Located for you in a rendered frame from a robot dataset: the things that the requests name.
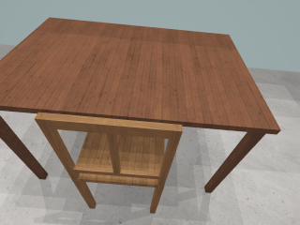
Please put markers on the table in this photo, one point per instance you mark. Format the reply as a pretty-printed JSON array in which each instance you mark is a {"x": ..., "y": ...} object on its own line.
[{"x": 138, "y": 73}]

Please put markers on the chair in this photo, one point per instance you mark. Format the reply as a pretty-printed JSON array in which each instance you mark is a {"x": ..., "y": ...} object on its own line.
[{"x": 114, "y": 151}]

